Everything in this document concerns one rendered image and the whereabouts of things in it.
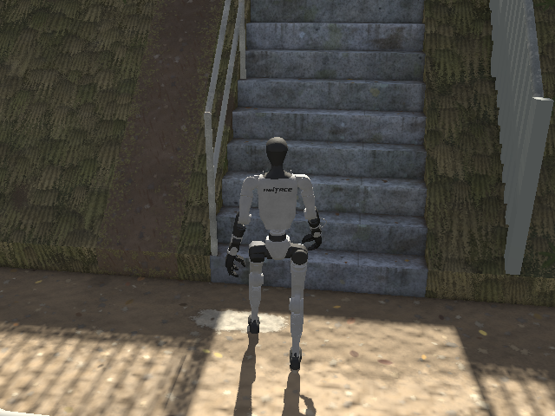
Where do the stairs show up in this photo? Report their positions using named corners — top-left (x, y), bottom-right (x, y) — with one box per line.
top-left (210, 0), bottom-right (428, 297)

